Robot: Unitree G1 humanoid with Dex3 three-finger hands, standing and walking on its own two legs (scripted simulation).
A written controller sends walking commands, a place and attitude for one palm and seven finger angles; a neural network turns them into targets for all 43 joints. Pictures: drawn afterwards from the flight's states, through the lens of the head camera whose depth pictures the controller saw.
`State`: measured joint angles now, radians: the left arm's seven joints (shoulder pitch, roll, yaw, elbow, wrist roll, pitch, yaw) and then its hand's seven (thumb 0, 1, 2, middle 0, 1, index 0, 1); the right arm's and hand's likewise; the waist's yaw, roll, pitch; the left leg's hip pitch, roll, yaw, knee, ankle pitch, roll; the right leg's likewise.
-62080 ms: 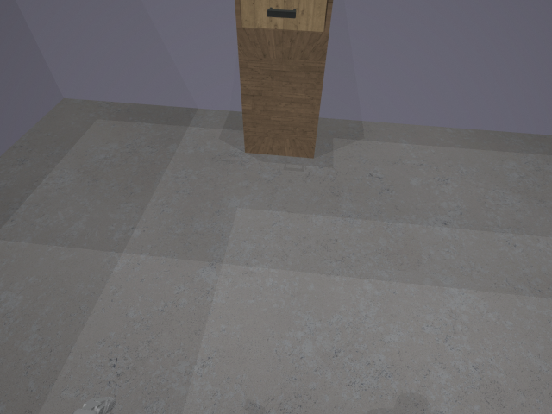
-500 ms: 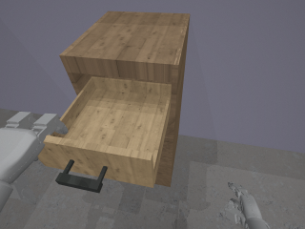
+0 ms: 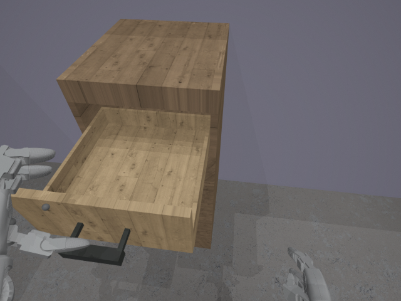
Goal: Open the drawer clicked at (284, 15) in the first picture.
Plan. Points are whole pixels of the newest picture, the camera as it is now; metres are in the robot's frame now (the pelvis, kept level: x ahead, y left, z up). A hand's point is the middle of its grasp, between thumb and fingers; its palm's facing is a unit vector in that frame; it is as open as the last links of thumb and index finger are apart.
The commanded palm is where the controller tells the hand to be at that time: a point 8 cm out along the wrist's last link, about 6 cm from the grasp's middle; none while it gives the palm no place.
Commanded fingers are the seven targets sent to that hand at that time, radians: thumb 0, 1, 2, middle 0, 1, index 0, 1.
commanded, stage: draw the hand back to the body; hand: left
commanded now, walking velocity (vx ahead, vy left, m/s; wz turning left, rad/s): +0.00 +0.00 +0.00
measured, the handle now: (97, 242) +0.21 +0.24 +0.01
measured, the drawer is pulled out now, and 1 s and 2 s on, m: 0.29 0.29 0.29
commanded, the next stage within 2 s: step back with the hand held close in 0.80 s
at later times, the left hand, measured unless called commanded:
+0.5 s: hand (77, 214) +0.18 +0.20 +0.18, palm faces +0.40 -0.83 -0.39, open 9.5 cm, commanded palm +0.13 +0.24 +0.20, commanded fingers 0.00 0.76 0.84 -0.21 -0.39 -0.21 -0.39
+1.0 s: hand (75, 214) +0.18 +0.19 +0.19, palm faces +0.42 -0.80 -0.43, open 7.4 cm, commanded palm +0.11 +0.23 +0.20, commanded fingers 0.00 0.90 0.90 -0.20 -0.30 -0.20 -0.30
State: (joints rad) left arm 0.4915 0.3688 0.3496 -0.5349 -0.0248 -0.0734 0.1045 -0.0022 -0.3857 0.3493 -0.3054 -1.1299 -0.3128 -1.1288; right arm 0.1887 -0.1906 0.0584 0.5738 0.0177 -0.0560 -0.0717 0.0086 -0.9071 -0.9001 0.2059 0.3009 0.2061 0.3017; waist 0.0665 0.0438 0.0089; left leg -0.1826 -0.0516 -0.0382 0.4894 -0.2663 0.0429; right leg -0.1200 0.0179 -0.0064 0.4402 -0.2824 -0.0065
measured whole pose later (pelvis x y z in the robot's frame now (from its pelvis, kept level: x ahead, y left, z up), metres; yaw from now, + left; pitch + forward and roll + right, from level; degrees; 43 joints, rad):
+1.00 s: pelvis -0.01 -0.05 +0.00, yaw +2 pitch -2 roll -1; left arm 0.51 0.36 0.35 -0.49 -0.08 -0.17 0.09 0.02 0.88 0.90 -0.21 -0.30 -0.22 -0.30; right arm 0.18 -0.23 0.00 0.61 0.02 -0.08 -0.07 0.01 -0.91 -0.90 0.20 0.30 0.21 0.30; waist 0.04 0.09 0.00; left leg -0.19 0.01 -0.09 0.46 -0.23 0.00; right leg -0.09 0.08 -0.06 0.37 -0.24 -0.07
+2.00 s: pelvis -0.15 -0.01 +0.00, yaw +1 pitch +3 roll -2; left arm 0.62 0.43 0.45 -0.77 -0.06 -0.18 0.15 0.02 0.89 0.90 -0.21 -0.30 -0.21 -0.30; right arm 0.18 -0.15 0.01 0.59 -0.01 -0.11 -0.02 0.01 -0.91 -0.90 0.21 0.30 0.21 0.30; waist 0.00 -0.02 0.03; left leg -0.43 0.04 0.00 0.52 -0.15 0.01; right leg -0.44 0.05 -0.02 0.88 -0.46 0.02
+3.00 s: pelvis -0.29 -0.06 -0.01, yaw +6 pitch +1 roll +0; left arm 0.59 0.40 0.38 -0.57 0.00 -0.19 0.15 0.02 0.89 0.90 -0.21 -0.30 -0.21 -0.30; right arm 0.31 -0.17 0.02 0.65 -0.01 -0.12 -0.03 0.01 -0.90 -0.90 0.21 0.30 0.21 0.30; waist -0.03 0.00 -0.05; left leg -0.23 0.02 0.01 0.55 -0.34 -0.01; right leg -0.34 0.00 -0.08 0.68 -0.30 0.00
